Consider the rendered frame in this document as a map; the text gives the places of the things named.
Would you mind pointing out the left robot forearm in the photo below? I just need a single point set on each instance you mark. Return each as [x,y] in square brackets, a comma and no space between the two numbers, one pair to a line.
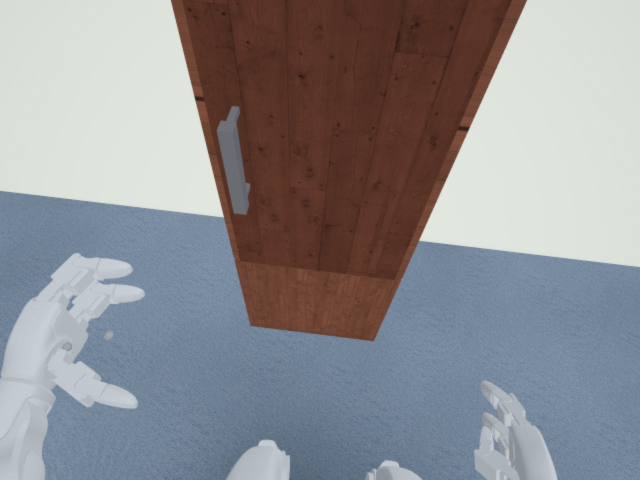
[24,406]

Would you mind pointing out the handle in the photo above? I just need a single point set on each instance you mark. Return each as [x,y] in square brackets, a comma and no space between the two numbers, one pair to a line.
[232,159]

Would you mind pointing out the left robot shin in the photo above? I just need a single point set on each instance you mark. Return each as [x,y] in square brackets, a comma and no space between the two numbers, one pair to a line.
[267,443]

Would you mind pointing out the left robot thigh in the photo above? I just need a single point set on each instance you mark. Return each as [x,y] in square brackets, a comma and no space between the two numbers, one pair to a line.
[261,463]

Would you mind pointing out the right robot hand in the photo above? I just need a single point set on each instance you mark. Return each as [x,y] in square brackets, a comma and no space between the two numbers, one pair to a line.
[521,445]

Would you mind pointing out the left robot hand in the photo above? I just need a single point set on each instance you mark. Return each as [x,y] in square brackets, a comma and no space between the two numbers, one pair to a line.
[34,348]

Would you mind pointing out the cupboard door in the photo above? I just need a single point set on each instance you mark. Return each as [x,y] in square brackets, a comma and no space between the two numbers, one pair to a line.
[348,109]

